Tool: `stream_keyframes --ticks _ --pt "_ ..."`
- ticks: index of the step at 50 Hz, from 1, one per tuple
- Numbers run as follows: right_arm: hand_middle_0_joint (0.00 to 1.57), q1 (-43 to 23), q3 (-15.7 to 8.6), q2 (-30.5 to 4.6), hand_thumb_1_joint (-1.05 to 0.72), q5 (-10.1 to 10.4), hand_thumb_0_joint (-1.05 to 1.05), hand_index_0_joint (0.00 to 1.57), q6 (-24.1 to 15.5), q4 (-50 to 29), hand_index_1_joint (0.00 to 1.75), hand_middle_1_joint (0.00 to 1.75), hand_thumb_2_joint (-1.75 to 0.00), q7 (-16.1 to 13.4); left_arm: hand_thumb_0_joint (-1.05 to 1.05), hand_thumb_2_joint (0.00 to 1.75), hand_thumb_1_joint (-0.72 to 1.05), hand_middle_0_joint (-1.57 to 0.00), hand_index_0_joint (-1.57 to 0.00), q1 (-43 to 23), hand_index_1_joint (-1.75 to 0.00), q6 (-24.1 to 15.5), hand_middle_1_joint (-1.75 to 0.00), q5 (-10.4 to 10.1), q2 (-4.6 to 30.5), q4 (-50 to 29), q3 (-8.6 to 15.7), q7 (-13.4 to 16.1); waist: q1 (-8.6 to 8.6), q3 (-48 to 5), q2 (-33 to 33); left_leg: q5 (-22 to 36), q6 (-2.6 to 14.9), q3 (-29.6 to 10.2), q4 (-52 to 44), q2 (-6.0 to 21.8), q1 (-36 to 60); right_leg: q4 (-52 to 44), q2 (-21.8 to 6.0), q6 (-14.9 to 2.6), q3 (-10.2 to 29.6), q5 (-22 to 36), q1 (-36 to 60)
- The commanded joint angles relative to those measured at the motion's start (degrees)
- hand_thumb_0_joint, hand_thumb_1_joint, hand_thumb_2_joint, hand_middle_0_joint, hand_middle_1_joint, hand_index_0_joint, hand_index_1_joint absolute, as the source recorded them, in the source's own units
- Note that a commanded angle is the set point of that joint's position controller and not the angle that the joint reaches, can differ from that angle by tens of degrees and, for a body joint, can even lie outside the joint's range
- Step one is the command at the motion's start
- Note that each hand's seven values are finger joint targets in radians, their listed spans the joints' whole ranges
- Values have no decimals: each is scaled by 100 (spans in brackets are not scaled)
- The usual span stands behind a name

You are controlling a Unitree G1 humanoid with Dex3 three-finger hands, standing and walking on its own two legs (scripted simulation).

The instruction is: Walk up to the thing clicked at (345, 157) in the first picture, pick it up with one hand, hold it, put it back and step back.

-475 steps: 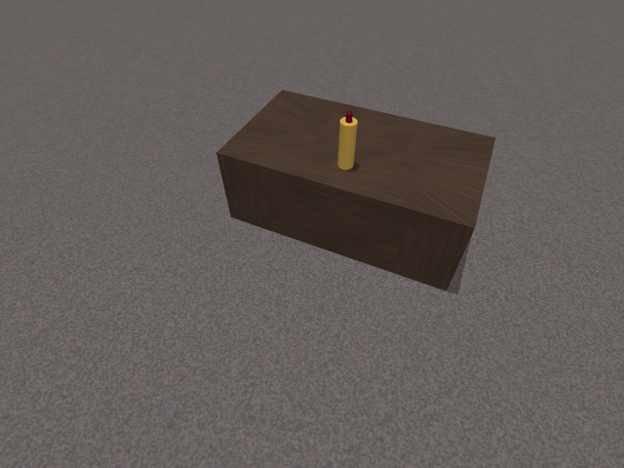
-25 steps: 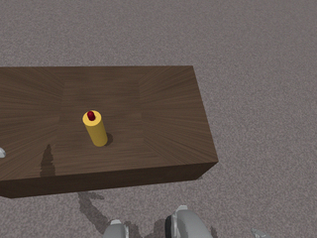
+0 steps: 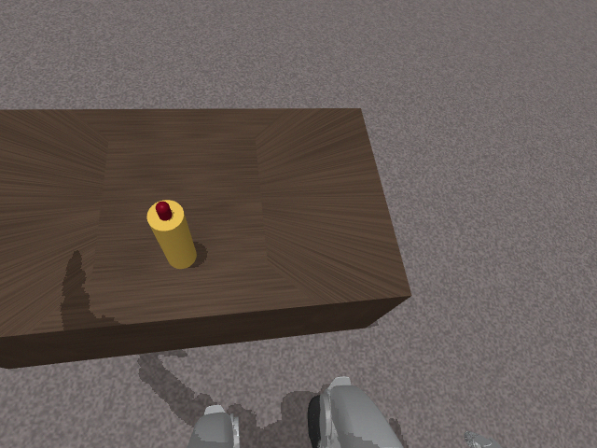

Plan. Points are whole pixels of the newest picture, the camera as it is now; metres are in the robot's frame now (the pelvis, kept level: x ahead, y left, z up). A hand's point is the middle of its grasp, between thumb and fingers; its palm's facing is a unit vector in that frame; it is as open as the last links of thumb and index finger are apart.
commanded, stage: go down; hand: left
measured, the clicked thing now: (173, 233) +0.51 +0.17 -0.22
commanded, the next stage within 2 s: approach in 0.24 s
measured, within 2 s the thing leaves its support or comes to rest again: neither
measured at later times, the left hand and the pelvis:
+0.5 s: hand out of the picture +0.44 +0.36 +0.03, palm faces +0.16 -0.99 -0.06, open 17.6 cm; pelvis +0.00 +0.00 -0.02, yaw +0 degrees
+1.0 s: hand (111, 256) +0.46 +0.27 -0.20, palm faces +0.05 -1.00 +0.02, open 17.6 cm; pelvis -0.05 -0.01 -0.20, yaw +0 degrees
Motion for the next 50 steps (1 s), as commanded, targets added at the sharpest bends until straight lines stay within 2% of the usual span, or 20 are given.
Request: stream_keyframes --ticks 1,4,9,12,15,17,18,20,24,27,30,33,34,36,37,40,42,43,44,50 --pt "20 886 -424 -1191 -88 17 0 20 -151 -260 30 30 -90 -128 0 4 -56 -7 -6 -1746 -4 -361 -2 -197 2270 -1111 306 -44 115 -2696 1288 2800 -117 -160 -863 -40 1646 -306 194 -361 110 1218 1502" --pt "20 871 -421 -1197 -88 7 0 20 -125 -265 30 30 -90 -120 0 5 -54 -6 -5 -1746 -4 -364 -2 -169 2309 -1056 314 -73 102 -2653 1324 2975 -130 -204 -833 -20 1757 -280 198 -368 91 1238 1316" --pt "20 846 -418 -1197 -89 6 0 20 -101 -275 30 30 -90 -106 0 5 -55 -7 -5 -1999 -3 -403 -2 -164 2417 -1121 330 -80 82 -2629 1395 2452 -110 -173 -862 -46 1476 -248 182 -370 132 997 1377" --pt "20 877 -414 -1207 -89 14 0 20 -89 -289 30 30 -90 -110 0 5 -55 -7 -5 -1920 -4 -374 -3 -166 2375 -919 321 -87 37 -2547 1113 2061 -52 -128 -866 -71 1201 -289 184 -352 165 860 1525" --pt "20 885 -392 -1193 -89 -15 0 20 -75 -277 30 30 -90 -114 0 4 -55 -7 -6 -2179 -4 -424 -3 -154 2557 -1130 350 -121 54 -2692 1215 2151 -38 -106 -774 -82 1240 -278 170 -339 208 912 1519" --pt "20 884 -375 -1214 -89 -1 0 20 -86 -278 30 30 -90 -100 0 9 -61 -8 -5 -2048 -9 -411 -6 -180 2542 -887 406 -119 42 -2615 1220 2148 -60 -140 -769 -79 1123 -207 169 -354 169 916 1484" --pt "20 866 -358 -1192 -87 -10 0 20 -76 -275 30 30 -89 -96 0 1 -61 -8 -6 -2071 -3 -426 -1 -176 2551 -868 391 -128 39 -2606 1203 2107 -49 -125 -732 -85 1072 -191 165 -349 193 901 1453" --pt "20 869 -341 -1170 -88 -16 0 20 -71 -272 30 30 -89 -90 0 0 -61 -8 -7 -2037 -4 -477 -3 -225 2229 -633 262 -176 -83 -2386 1062 2050 -39 -147 -665 -69 948 -161 180 -347 169 832 1229" --pt "20 761 -302 -1133 -88 -44 0 20 -113 -256 30 30 -89 -34 0 0 -61 -8 -6 -2108 -3 -866 -2 -415 1943 -492 216 -226 -152 -2169 902 1736 -12 -139 -338 -81 409 113 165 -343 208 600 801" --pt "20 604 -255 -1126 -88 -37 0 20 -173 -367 30 30 -89 34 0 0 -61 -8 -6 -2144 -3 -1287 -3 -671 1658 -419 225 -280 -184 -2317 787 1615 0 -117 137 -122 -78 533 161 -338 211 570 390" --pt "20 577 -194 -1148 -89 -73 0 20 -203 -289 30 30 -89 96 0 0 -59 -7 -6 -2026 -4 -1701 -3 -894 1395 -214 187 -390 -247 -2704 947 1973 -25 -164 741 -149 -360 1159 154 -365 171 773 -249" --pt "20 557 -140 -1177 -89 -130 0 20 -182 -217 30 30 -90 176 0 1 -57 -6 -5 -2203 -5 -2090 -4 -987 1502 -218 279 -418 -248 -3111 1176 2228 -53 -203 1362 -179 -807 1803 102 -399 177 886 -783" --pt "20 510 -132 -1205 -89 -137 0 20 -167 -203 30 30 -90 194 0 2 -55 -5 -4 -2258 -5 -2199 -4 -982 1651 -212 390 -396 -177 -3181 1218 2143 -71 -242 1488 -172 -885 2027 112 -418 158 735 -1064" --pt "20 515 -126 -1237 -90 -225 0 20 -131 -176 30 30 -90 258 0 4 -54 -5 -4 -2502 -6 -2422 -5 -935 1718 -366 459 -359 -200 -3547 1579 2341 -111 -244 1849 -165 -939 2490 77 -443 148 795 -1363" --pt "20 475 -139 -1271 -90 -243 0 20 -115 -180 30 30 -90 293 0 3 -54 -5 -4 -2563 -6 -2509 -5 -901 1848 -459 582 -327 -117 -3736 1666 2342 -131 -293 1933 -158 -928 2710 80 -461 125 702 -1534" --pt "20 458 -159 -1328 -92 -319 0 20 -47 -247 30 30 -90 344 0 4 -56 -6 -4 -2998 -7 -2631 -6 -745 2034 -713 706 -223 -165 -4341 1858 2241 -96 -204 2347 -179 -1210 3167 34 -452 213 819 -1536" --pt "20 463 -240 -1380 -93 -397 0 20 -11 -232 30 30 -91 392 0 4 -54 -5 -4 -3392 -7 -2609 -6 -606 1687 -869 434 -172 -300 -4456 2269 2266 -153 -265 2482 -157 -997 3418 26 -475 171 606 -2134" --pt "20 465 -261 -1378 -93 -407 0 20 11 -223 30 30 -91 412 0 5 -55 -5 -3 -3515 -7 -2579 -6 -524 1701 -938 405 -116 -287 -4498 2295 2073 -148 -254 2546 -172 -1109 3493 18 -476 171 483 -2218" --pt "20 488 -267 -1365 -93 -418 0 20 30 -191 30 30 -91 430 0 6 -57 -5 -3 -3623 -8 -2520 -6 -452 1485 -863 272 -80 -391 -4603 2271 2052 -146 -245 2685 -174 -1164 3570 2 -469 173 500 -2334" --pt "20 442 -191 -1236 -92 -386 0 20 109 -54 30 30 -90 609 0 0 -61 -6 -6 -3703 -7 -2403 -7 -344 796 -484 -118 287 -561 -3964 1668 354 -53 -195 3227 -272 -2885 4166 -79 -393 125 -363 -2919"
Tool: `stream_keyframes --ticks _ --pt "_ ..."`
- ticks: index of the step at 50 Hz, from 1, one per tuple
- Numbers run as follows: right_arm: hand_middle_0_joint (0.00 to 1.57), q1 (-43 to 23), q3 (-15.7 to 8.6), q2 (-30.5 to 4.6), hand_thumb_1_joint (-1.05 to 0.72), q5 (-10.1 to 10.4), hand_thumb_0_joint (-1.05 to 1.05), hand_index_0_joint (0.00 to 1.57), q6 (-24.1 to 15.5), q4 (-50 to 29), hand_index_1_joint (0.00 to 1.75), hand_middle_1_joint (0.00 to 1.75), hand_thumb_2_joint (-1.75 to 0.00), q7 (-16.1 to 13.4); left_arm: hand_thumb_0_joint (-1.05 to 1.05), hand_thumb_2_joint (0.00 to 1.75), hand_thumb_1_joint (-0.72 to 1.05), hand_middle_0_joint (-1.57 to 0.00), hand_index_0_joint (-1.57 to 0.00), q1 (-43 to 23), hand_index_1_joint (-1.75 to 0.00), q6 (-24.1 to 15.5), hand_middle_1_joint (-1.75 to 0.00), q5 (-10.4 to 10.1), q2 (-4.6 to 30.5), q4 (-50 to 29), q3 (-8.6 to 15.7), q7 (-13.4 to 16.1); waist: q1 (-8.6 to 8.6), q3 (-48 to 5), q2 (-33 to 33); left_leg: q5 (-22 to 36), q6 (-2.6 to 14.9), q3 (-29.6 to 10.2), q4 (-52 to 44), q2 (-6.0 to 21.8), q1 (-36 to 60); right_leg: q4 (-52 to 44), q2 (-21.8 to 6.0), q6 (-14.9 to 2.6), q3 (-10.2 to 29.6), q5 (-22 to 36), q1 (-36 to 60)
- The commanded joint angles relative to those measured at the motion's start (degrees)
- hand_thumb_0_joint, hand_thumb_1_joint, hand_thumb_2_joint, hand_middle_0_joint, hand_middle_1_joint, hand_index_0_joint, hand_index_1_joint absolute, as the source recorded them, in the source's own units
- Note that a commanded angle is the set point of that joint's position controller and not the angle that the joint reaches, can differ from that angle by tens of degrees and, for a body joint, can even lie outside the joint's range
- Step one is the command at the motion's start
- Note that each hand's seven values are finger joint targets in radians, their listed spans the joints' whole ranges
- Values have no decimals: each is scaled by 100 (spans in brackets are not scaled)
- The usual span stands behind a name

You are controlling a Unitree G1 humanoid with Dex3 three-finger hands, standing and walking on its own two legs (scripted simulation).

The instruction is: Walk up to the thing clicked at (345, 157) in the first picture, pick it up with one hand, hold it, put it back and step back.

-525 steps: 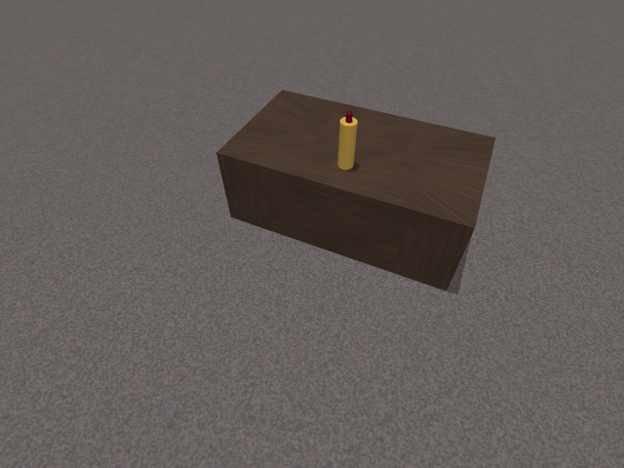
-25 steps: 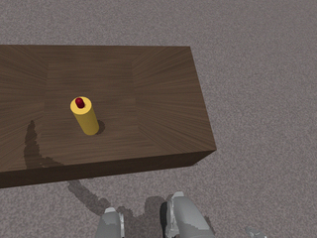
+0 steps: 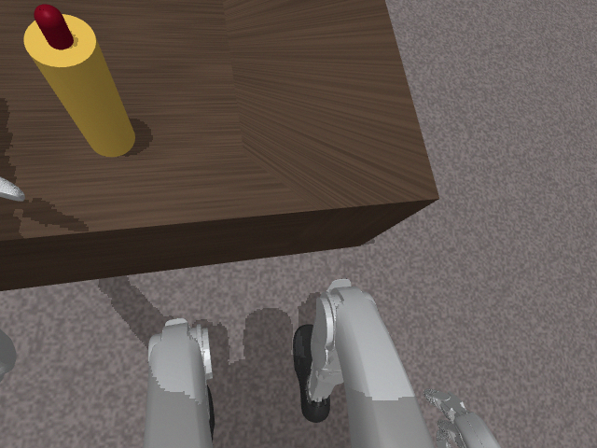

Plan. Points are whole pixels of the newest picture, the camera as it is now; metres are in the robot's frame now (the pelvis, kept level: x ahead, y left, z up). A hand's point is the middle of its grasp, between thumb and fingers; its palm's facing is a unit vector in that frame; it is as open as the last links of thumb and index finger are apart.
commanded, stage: close in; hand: left
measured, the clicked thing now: (86, 89) +0.56 +0.18 -0.01
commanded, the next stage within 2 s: close in 0.88 s
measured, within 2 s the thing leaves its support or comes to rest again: leaves its support in 1.98 s
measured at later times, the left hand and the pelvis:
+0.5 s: hand (66, 125) +0.53 +0.21 -0.03, palm faces +0.07 -1.00 -0.01, open 17.7 cm; pelvis -0.02 +0.00 -0.06, yaw +0 degrees
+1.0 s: hand (91, 116) +0.55 +0.18 -0.04, palm faces +0.07 -1.00 -0.02, open 17.6 cm; pelvis -0.01 +0.00 -0.05, yaw +1 degrees
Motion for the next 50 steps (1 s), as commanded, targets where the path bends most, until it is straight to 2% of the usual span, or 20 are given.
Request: stream_keyframes --ticks 1,5,6,8,10,11,13,22,25,27,28,29,31,34,38,39,42,47,48,50 --pt "20 1289 -446 -1366 -92 58 0 20 -35 -49 30 30 -90 17 0 0 -61 -6 -6 -2249 -7 -375 -7 -49 1671 -1146 94 321 79 -3820 1586 1292 30 63 -1285 -45 1754 -304 206 -305 51 494 2039" --pt "20 1247 -436 -1276 -92 57 0 20 29 -99 30 30 -90 119 0 1 -61 -7 -7 -2574 -9 -405 -9 54 1362 -1325 -65 749 21 -4149 1301 873 122 233 -948 -125 1166 -203 173 -226 107 257 2289" --pt "20 1235 -442 -1247 -92 59 0 20 47 -108 30 30 -90 131 0 1 -61 -7 -7 -2720 -9 -406 -9 138 1501 -1522 -70 889 67 -4169 1377 688 141 282 -946 -138 989 -197 172 -212 135 90 2337" --pt "20 1244 -494 -1265 -92 65 0 20 114 -55 30 30 -90 152 0 2 -61 -6 -6 -2794 -8 -374 -9 277 1501 -1705 -114 1114 136 -4410 1596 697 126 273 -942 -151 1194 -88 164 -235 99 133 2205" --pt "20 1328 -576 -1263 -92 81 0 20 190 -16 30 30 -90 164 0 2 -59 -5 -5 -3161 -8 -368 -8 343 1340 -2199 -274 1264 81 -4682 1817 774 100 235 -975 -157 1433 -3 152 -259 45 236 2132" --pt "20 1379 -607 -1282 -92 105 0 20 214 9 30 30 -90 154 0 2 -58 -5 -5 -2977 -7 -290 -7 364 1302 -1998 -271 1335 61 -4706 1718 838 105 258 -924 -165 1431 -11 159 -255 35 279 2164" --pt "20 1448 -624 -1257 -92 136 0 20 252 93 30 30 -90 149 0 3 -57 -4 -4 -2914 -7 -180 -7 309 920 -1786 -435 1377 -100 -4364 1401 794 161 292 -776 -186 961 -57 161 -236 38 302 2168" --pt "20 1252 -634 -1188 -92 243 0 20 375 -22 30 30 -90 191 0 1 -61 -5 -6 -2611 -6 -35 -7 318 518 -1490 -703 1570 -57 -3425 938 60 235 263 -876 -183 272 -162 154 -208 14 -326 1748" --pt "20 1275 -661 -1185 -92 246 0 20 403 -60 30 30 -90 207 0 1 -61 -5 -6 -2639 -6 -68 -7 327 252 -1500 -878 1603 -105 -3579 1063 257 197 216 -937 -180 533 -119 153 -228 -18 -123 1713" --pt "20 1293 -712 -1236 -92 254 0 20 418 -61 30 30 -90 201 0 0 -61 -5 -6 -2707 -5 -85 -7 367 303 -1624 -881 1645 -27 -3766 1279 473 145 166 -980 -166 883 -43 149 -267 -24 53 1529" --pt "20 1264 -709 -1230 -92 256 0 20 432 -99 30 30 -90 205 0 1 -61 -5 -6 -2680 -6 -72 -7 362 69 -1485 -1052 1649 -120 -3761 1276 539 136 151 -974 -167 925 -40 137 -267 -34 111 1572" --pt "20 1280 -709 -1252 -92 249 0 20 437 -82 30 30 -90 208 0 1 -61 -5 -6 -2688 -5 -81 -7 337 -65 -1537 -1076 1674 -74 -3818 1346 831 86 86 -995 -150 1184 26 119 -292 -48 344 1471" --pt "20 1319 -728 -1258 -93 235 0 20 472 -53 30 30 -90 216 0 1 -60 -5 -6 -2996 -5 -129 -7 350 95 -1900 -1013 1761 -33 -3998 1589 1068 54 71 -986 -151 1393 94 105 -316 -34 498 1426" --pt "20 1373 -757 -1235 -93 204 0 20 522 2 30 30 -90 245 0 2 -61 -6 -7 -3179 -6 -178 -7 416 -22 -2067 -1089 1855 -95 -4112 1622 1269 33 65 -961 -144 1576 108 110 -324 -44 635 1440" --pt "20 1329 -748 -1201 -93 180 0 20 569 51 30 30 -90 263 0 3 -61 -7 -7 -2948 -7 -178 -8 432 -200 -1919 -1121 1967 -52 -4116 1550 1553 36 143 -870 -170 1594 122 101 -338 -13 832 1553" --pt "20 1300 -753 -1206 -93 168 0 20 577 19 30 30 -90 271 0 3 -61 -7 -7 -2866 -7 -157 -8 444 -300 -1737 -1180 1974 -129 -4036 1385 1452 71 179 -820 -186 1399 73 102 -317 -6 795 1674" --pt "20 1311 -766 -1189 -94 169 0 20 618 11 30 30 -91 277 0 3 -61 -7 -7 -2879 -7 -172 -8 483 -174 -1758 -1080 2061 -107 -3941 1200 1233 117 240 -838 -208 1127 -21 94 -288 24 660 1869" --pt "20 1272 -778 -1162 -94 189 0 20 653 -82 30 30 -91 278 0 4 -61 -7 -7 -2590 -8 -128 -9 474 -345 -1401 -1111 2060 -133 -3924 834 1112 174 312 -807 -237 816 -131 106 -253 69 636 2132" --pt "20 1314 -772 -1174 -94 186 0 20 649 -59 30 30 -91 284 0 4 -61 -7 -7 -2896 -8 -182 -9 483 -103 -1821 -1050 2086 -77 -4088 985 1159 168 336 -783 -238 827 -78 115 -264 91 674 2201" --pt "20 1308 -789 -1145 -93 192 0 20 654 -96 30 30 -91 287 0 4 -61 -12 -12 -2815 -10 -181 -9 474 -249 -1651 -1071 2075 -111 -4197 902 1210 166 343 -769 -231 888 -78 123 -256 92 733 2308"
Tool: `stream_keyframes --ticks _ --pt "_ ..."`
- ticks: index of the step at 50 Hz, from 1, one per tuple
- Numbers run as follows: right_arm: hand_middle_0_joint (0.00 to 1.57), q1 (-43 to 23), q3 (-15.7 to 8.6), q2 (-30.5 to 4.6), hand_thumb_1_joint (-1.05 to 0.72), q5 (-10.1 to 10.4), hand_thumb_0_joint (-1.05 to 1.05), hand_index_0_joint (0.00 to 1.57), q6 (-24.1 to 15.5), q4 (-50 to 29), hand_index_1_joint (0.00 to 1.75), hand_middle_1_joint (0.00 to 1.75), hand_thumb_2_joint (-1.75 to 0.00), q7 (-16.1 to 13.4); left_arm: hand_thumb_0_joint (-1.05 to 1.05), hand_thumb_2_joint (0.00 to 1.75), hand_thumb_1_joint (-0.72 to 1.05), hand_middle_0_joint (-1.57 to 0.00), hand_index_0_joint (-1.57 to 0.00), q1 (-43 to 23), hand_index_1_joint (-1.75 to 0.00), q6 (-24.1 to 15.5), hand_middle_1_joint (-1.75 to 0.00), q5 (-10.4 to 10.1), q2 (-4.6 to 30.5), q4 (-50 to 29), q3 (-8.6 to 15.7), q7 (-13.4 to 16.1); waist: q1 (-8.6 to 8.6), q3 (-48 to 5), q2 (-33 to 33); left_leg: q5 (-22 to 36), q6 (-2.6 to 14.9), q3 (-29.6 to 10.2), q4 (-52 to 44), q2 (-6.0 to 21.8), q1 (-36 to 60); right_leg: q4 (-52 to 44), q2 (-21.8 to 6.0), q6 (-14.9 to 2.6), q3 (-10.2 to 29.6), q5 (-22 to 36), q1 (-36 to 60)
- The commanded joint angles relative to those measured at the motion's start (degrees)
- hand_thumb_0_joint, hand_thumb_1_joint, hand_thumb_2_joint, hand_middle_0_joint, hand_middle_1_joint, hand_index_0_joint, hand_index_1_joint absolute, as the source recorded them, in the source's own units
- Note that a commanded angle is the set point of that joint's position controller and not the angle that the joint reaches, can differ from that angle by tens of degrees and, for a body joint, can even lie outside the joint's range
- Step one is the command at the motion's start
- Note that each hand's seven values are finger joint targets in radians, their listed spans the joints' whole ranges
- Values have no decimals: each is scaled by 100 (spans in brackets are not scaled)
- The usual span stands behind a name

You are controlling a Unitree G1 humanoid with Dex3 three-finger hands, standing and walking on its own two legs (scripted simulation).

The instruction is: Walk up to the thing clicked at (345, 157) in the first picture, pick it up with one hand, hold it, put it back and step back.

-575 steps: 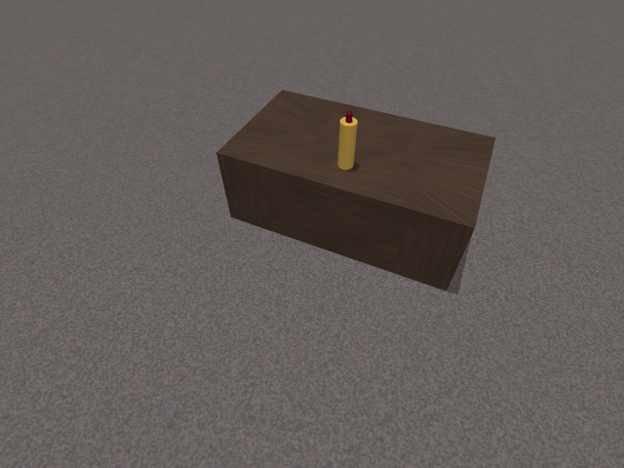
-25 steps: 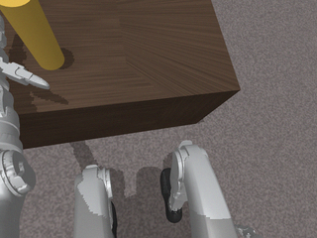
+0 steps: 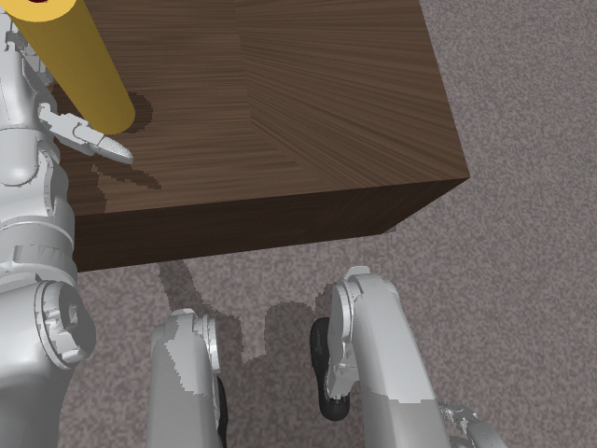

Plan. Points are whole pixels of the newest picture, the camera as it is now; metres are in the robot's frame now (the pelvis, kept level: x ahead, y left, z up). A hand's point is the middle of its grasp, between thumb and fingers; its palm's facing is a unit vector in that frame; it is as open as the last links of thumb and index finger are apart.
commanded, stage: close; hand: left
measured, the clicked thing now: (75, 54) +0.58 +0.17 +0.04
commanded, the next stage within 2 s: settle in 0.60 s
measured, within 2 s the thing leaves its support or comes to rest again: leaves its support in 0.98 s
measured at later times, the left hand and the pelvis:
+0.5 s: hand (89, 74) +0.57 +0.16 +0.01, palm faces +0.07 -1.00 -0.03, open 11.8 cm; pelvis +0.00 +0.00 +0.00, yaw +0 degrees
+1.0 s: hand (83, 71) +0.57 +0.16 +0.02, palm faces +0.05 -1.00 -0.05, open 8.5 cm; pelvis -0.01 +0.00 +0.00, yaw +0 degrees
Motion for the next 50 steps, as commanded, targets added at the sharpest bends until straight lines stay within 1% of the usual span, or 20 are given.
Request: stream_keyframes --ticks 1,5,8,13,15,19,25,27,29,30,32,35,37,39,41,42,43,46,47,50 --pt "20 1329 -381 -1146 -93 24 0 20 -40 -114 30 30 -90 -85 0 10 -58 -20 -20 -2284 -18 -392 -17 -88 1066 -1004 25 4 -236 -3981 611 1216 123 221 -1632 -55 1780 -974 257 -295 -104 751 3103" --pt "20 1296 -389 -1186 -93 18 0 20 -25 -120 30 30 -90 -99 0 22 -53 -41 -42 -2572 -36 -477 -37 -62 1360 -1308 89 8 -175 -4145 881 1369 90 197 -1639 -34 2002 -877 265 -324 -95 833 3004" --pt "20 1335 -386 -1169 -93 9 0 20 -18 -124 30 30 -90 -93 0 26 -47 -48 -48 -2514 -41 -407 -42 -57 990 -1082 -96 12 -264 -4170 959 1496 56 162 -1677 -29 2201 -882 244 -339 -115 949 2931" --pt "20 1387 -388 -1180 -93 -3 0 20 37 -104 30 30 -90 -94 0 36 -41 -59 -60 -2814 -53 -428 -53 0 1224 -1335 -5 148 -227 -4191 1075 1419 42 123 -1739 -14 2253 -858 241 -343 -137 830 2863" --pt "20 1414 -388 -1190 -93 5 0 20 42 -102 30 30 -90 -93 0 43 -39 -67 -67 -2495 -61 -353 -61 1 1092 -851 -6 175 -265 -4075 769 1407 69 150 -1684 -20 2065 -901 253 -327 -135 856 2988" --pt "20 1361 -375 -1177 -92 -9 0 20 53 -91 30 30 -90 -92 0 53 -29 -78 -78 -2701 -71 -368 -72 52 1131 -901 -63 267 -303 -3834 868 1072 91 151 -1735 -19 1910 -946 244 -311 -130 581 2830" --pt "20 1407 -373 -1194 -92 -22 0 20 61 -101 30 30 -90 -96 0 68 -15 -96 -97 -2807 -89 -420 -90 105 1543 -853 159 314 -294 -3911 716 949 155 274 -1603 -33 1584 -1006 277 -267 -67 547 3077" --pt "20 1412 -342 -1174 -92 -16 0 20 59 -132 30 30 -90 -88 0 75 -6 -103 -104 -2991 -97 -443 -97 101 1524 -1001 96 299 -327 -4063 840 1049 137 259 -1596 -36 1620 -918 277 -284 -64 641 3122" --pt "20 1427 -359 -1183 -92 -17 0 20 55 -124 30 30 -90 -86 0 82 1 -110 -111 -2553 -104 -361 -104 132 1303 -523 54 293 -360 -3928 670 1107 140 247 -1579 -28 1608 -942 287 -281 -88 704 3069" --pt "20 1428 -359 -1176 -92 -12 0 20 56 -126 30 30 -90 -90 0 85 4 -113 -113 -2818 -107 -400 -107 131 1391 -780 40 306 -373 -3819 702 951 156 265 -1587 -27 1453 -971 288 -272 -78 561 3045" --pt "20 1378 -344 -1225 -91 -20 0 20 77 -153 30 30 -89 -84 0 90 13 -118 -119 -2558 -111 -387 -111 161 1429 -564 97 320 -296 -3832 850 1092 111 206 -1647 -18 1692 -917 266 -297 -108 643 2868" --pt "20 1483 -350 -1239 -91 -16 0 20 105 -142 30 30 -90 -67 0 112 20 -132 -132 -2746 -132 -383 -132 167 1240 -613 4 303 -395 -3891 943 1271 65 126 -1636 2 1857 -781 264 -323 -172 770 2726" --pt "20 1432 -343 -1251 -91 -13 0 20 111 -136 30 30 -90 -63 0 124 30 -131 -130 -2691 -138 -357 -136 166 1240 -524 -17 321 -408 -3652 922 1092 81 117 -1632 6 1717 -808 263 -316 -177 609 2565" --pt "20 1460 -374 -1247 -91 -21 0 20 137 -144 30 30 -90 -74 0 130 32 -135 -134 -2893 -144 -376 -142 230 1548 -889 98 341 -330 -3948 1020 1034 97 178 -1653 1 1845 -871 262 -300 -138 561 2785" --pt "20 1436 -371 -1229 -91 -2 0 20 154 -195 30 30 -90 -64 0 132 36 -137 -136 -2768 -146 -300 -144 205 1293 -790 -31 302 -362 -3932 924 851 107 149 -1739 -3 1843 -930 253 -290 -158 424 2802" --pt "20 1434 -374 -1256 -91 9 0 20 158 -203 30 30 -90 -64 0 133 35 -138 -137 -2761 -148 -274 -146 196 1263 -844 -74 285 -348 -3974 977 942 85 104 -1775 11 1966 -909 245 -302 -163 505 2752" --pt "20 1441 -398 -1265 -91 21 0 20 163 -188 30 30 -90 -85 0 134 34 -138 -137 -3004 -148 -295 -146 199 1596 -1306 49 297 -267 -4223 1114 998 92 135 -1771 11 2072 -902 252 -307 -140 537 2861" --pt "20 1480 -414 -1264 -92 65 0 20 184 -206 30 30 -90 -115 0 131 25 -141 -140 -3134 -150 -194 -148 114 1453 -1544 -38 263 -276 -4433 1225 1219 55 74 -1854 30 2403 -919 234 -334 -136 711 2923" --pt "20 1490 -426 -1229 -92 86 0 20 173 -240 30 30 -90 -132 0 131 21 -142 -141 -3176 -152 -140 -149 73 1351 -1525 -115 242 -372 -4423 1048 1077 105 128 -1821 19 2259 -1035 257 -309 -125 623 3077" --pt "20 1529 -414 -1202 -92 128 0 20 173 -221 30 30 -90 -162 0 131 21 -142 -141 -3135 -152 -39 -149 44 1562 -1694 -36 280 -254 -4388 1068 959 113 148 -2000 14 2256 -1215 251 -309 -80 516 3290"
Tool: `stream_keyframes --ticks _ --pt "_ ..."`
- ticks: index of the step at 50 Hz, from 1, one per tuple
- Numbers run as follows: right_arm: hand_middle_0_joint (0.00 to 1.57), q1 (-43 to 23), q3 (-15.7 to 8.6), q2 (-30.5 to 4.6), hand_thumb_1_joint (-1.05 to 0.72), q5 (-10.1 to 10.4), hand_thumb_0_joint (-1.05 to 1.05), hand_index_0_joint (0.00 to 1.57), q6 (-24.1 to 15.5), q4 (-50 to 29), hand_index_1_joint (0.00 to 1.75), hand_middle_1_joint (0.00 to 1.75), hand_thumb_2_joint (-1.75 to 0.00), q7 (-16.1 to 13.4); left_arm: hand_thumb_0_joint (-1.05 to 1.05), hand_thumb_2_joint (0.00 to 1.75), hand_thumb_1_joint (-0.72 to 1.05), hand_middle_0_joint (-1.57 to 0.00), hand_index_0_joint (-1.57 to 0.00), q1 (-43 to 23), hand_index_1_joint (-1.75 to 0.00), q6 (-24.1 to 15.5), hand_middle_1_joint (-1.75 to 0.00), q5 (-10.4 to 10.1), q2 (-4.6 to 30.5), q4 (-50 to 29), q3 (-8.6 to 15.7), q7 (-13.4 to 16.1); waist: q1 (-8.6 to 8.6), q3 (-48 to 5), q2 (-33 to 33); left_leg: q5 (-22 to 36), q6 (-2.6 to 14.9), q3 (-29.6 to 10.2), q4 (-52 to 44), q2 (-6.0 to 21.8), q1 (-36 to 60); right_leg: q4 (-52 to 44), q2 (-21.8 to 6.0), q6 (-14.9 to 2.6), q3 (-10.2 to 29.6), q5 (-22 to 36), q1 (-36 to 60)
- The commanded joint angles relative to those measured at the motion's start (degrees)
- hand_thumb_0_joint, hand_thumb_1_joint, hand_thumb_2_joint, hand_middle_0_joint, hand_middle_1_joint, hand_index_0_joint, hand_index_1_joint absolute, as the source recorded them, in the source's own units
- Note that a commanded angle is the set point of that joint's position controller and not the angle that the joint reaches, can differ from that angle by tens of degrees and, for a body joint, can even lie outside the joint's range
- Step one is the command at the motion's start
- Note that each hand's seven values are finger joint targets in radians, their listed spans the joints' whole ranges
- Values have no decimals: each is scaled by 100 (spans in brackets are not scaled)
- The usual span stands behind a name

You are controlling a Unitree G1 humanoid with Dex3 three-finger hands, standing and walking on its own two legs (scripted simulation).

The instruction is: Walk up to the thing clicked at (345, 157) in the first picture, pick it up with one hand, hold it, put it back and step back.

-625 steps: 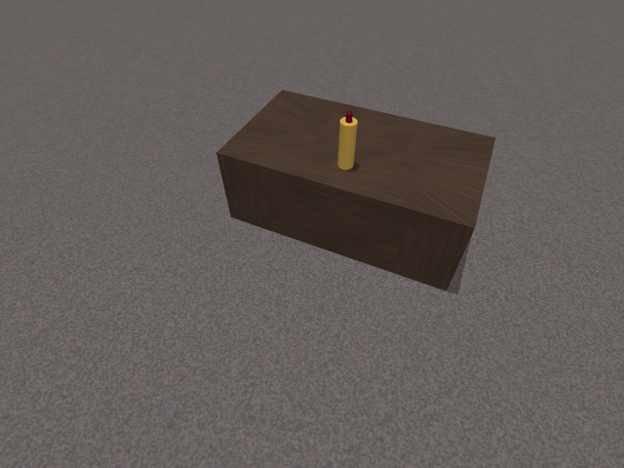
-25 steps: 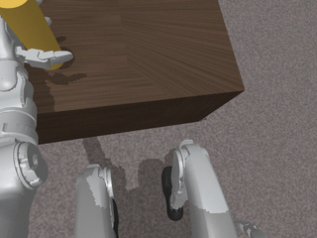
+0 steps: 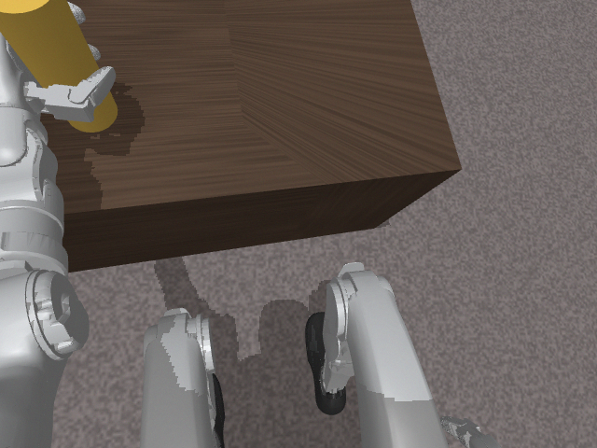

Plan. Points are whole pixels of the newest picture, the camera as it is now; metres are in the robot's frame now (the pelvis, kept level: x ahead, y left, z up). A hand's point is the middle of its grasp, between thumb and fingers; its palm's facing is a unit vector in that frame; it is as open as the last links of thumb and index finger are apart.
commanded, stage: settle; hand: left
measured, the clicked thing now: (54, 48) +0.58 +0.17 +0.04
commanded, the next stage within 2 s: lift in 1.20 s
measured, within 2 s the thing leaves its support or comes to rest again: neither
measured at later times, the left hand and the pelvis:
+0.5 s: hand (32, 1) +0.59 +0.17 +0.09, palm faces +0.06 -1.00 -0.04, open 8.5 cm; pelvis +0.02 +0.00 +0.07, yaw +0 degrees
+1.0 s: hand out of the picture +0.59 +0.16 +0.12, palm faces +0.06 -1.00 -0.02, open 8.5 cm; pelvis +0.03 +0.00 +0.10, yaw +0 degrees
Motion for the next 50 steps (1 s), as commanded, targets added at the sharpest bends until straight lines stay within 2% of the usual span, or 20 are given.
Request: stream_keyframes --ticks 1,5,7,10,16,17,19,21,24,28,31,32,35,39,40,43,46,47,48,50 --pt "20 1337 -434 -1200 -92 70 0 20 -66 -143 30 30 -90 -144 0 131 21 -141 -140 -2821 -151 -275 -149 -147 1256 -1544 -32 7 -153 -4436 1025 829 81 106 -2029 6 2347 -1216 231 -339 -118 369 3371" --pt "20 1343 -461 -1171 -91 115 0 20 -74 -149 30 30 -90 -186 0 132 20 -139 -138 -2807 -151 -130 -148 -207 1163 -1776 -102 28 -95 -4440 1044 1052 66 96 -2189 36 2632 -1407 244 -365 -85 551 3498" --pt "20 1293 -447 -1141 -91 137 0 20 -77 -158 30 30 -90 -204 0 132 22 -139 -138 -2385 -150 0 -148 -196 859 -1139 -244 10 -171 -4062 857 1071 67 41 -2272 51 2618 -1527 237 -365 -100 572 3382" --pt "20 1309 -456 -1128 -91 150 0 20 -92 -155 30 30 -90 -227 0 134 22 -140 -139 -2584 -151 -31 -149 -235 1180 -1494 -59 69 -82 -3980 844 1038 81 44 -2394 58 2649 -1673 247 -361 -82 534 3520" --pt "20 1232 -437 -1085 -90 155 0 20 -155 -181 30 30 -90 -226 0 136 24 -140 -139 -2157 -152 -40 -150 -223 910 -979 -190 87 -123 -3590 683 1119 79 -1 -2635 74 2739 -1897 267 -366 -92 595 3637" --pt "20 1280 -462 -1098 -90 138 0 20 -151 -163 30 30 -90 -230 0 136 25 -140 -139 -2413 -152 -110 -150 -214 1221 -1387 -26 114 -30 -3833 774 1182 85 31 -2631 70 2814 -1899 282 -372 -67 655 3781" --pt "20 1303 -453 -1101 -90 139 0 20 -147 -232 30 30 -90 -218 0 134 26 -139 -139 -2460 -150 -128 -148 -222 1143 -1460 -57 85 -22 -4132 982 1549 25 -29 -2716 91 3237 -1861 280 -414 -76 936 3819" --pt "20 1274 -452 -1100 -90 155 0 20 -149 -258 30 30 -90 -217 0 133 24 -137 -136 -2295 -148 -90 -146 -259 893 -1165 -190 22 -115 -3934 896 1551 24 -68 -2779 105 3259 -1934 284 -412 -96 941 3770" --pt "20 1344 -472 -1111 -90 156 0 20 -138 -244 30 30 -90 -238 0 134 24 -138 -138 -2586 -149 -163 -147 -260 1307 -1674 -10 34 -24 -4229 1072 1575 15 -58 -2914 114 3456 -2016 292 -409 -72 961 4012" --pt "20 1329 -464 -1084 -90 165 0 20 -156 -204 30 30 -90 -250 0 136 24 -138 -138 -2268 -150 -116 -148 -352 940 -1352 -162 -67 -87 -4185 932 1649 24 -61 -2983 127 3582 -2159 302 -412 -75 1031 4100" --pt "20 1338 -438 -1085 -90 167 0 20 -146 -192 30 30 -90 -262 0 135 25 -138 -137 -2327 -149 -141 -147 -372 1173 -1498 -31 -50 7 -4245 931 1777 17 -60 -3043 130 3668 -2198 308 -423 -61 1117 4241" --pt "20 1368 -426 -1056 -90 161 0 20 -149 -181 30 30 -90 -256 0 136 24 -138 -137 -2385 -150 -146 -148 -389 1018 -1460 -122 -75 -85 -4200 953 1795 25 -35 -3035 126 3642 -2241 311 -420 -58 1157 4271" --pt "20 1387 -414 -1014 -90 156 0 20 -146 -81 30 30 -90 -267 0 138 26 -139 -138 -2082 -151 -124 -149 -366 951 -1095 -133 -43 -54 -3885 707 1558 61 9 -3110 115 3410 -2399 321 -400 -40 1031 4415" --pt "20 1346 -434 -1042 -89 152 0 20 -151 -163 30 30 -90 -274 0 138 28 -138 -138 -2396 -150 -267 -148 -379 1226 -1616 -4 -22 11 -4359 940 1969 28 -21 -3136 127 3815 -2351 334 -428 -41 1314 4536" --pt "20 1335 -410 -1024 -89 160 0 20 -153 -162 30 30 -90 -263 0 137 28 -138 -138 -2160 -150 -224 -148 -405 920 -1158 -139 -64 -48 -4083 866 1986 18 -57 -3184 129 3834 -2385 333 -435 -60 1289 4430" --pt "20 1353 -406 -992 -90 143 0 20 -162 -111 30 30 -90 -274 0 139 28 -139 -138 -1963 -151 -235 -149 -376 998 -984 -73 -21 -59 -3944 657 1744 78 36 -3159 112 3426 -2510 347 -398 -19 1261 4701" --pt "20 1396 -425 -993 -90 136 0 20 -150 -147 30 30 -90 -273 0 139 28 -138 -137 -2324 -151 -332 -149 -372 1306 -1463 104 -6 28 -4353 781 1871 68 51 -3215 102 3684 -2525 350 -408 26 1371 4934" --pt "20 1326 -394 -978 -90 141 0 20 -152 -145 30 30 -90 -265 0 139 28 -138 -138 -2022 -151 -272 -149 -388 935 -908 -82 -37 -45 -4008 736 1875 52 13 -3241 114 3687 -2533 357 -422 -19 1295 4684" --pt "20 1340 -395 -970 -89 133 0 20 -175 -136 30 30 -90 -259 0 139 29 -138 -137 -2077 -151 -293 -149 -397 811 -1014 -152 -56 -123 -3907 724 1871 55 17 -3215 125 3573 -2510 364 -421 -31 1312 4650" --pt "20 1340 -428 -1010 -89 134 0 20 -162 -140 30 30 -90 -283 0 140 28 -137 -137 -2029 -151 -321 -149 -348 1170 -1090 37 4 23 -4036 794 1876 54 27 -3269 123 3716 -2581 362 -419 -1 1286 4703"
